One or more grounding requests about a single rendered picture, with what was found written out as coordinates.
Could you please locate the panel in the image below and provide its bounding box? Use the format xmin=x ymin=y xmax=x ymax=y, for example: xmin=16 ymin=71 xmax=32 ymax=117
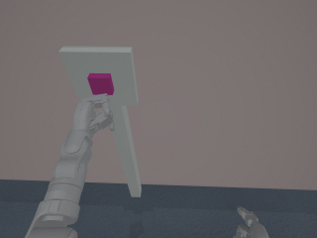
xmin=59 ymin=46 xmax=142 ymax=197

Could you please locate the right robot hand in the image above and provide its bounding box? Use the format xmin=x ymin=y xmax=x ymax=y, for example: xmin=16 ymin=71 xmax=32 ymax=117
xmin=233 ymin=206 xmax=269 ymax=238

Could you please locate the robot left upper arm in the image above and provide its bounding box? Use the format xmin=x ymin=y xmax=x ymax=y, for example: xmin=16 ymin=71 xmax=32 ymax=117
xmin=27 ymin=227 xmax=78 ymax=238

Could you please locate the left robot hand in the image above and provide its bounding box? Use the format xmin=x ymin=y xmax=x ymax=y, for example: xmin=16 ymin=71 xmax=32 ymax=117
xmin=71 ymin=93 xmax=115 ymax=138

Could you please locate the button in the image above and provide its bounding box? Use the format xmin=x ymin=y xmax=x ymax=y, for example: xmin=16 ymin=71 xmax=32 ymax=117
xmin=87 ymin=73 xmax=114 ymax=95

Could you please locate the robot left forearm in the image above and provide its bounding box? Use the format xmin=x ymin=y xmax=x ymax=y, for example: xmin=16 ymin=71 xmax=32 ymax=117
xmin=25 ymin=130 xmax=93 ymax=238

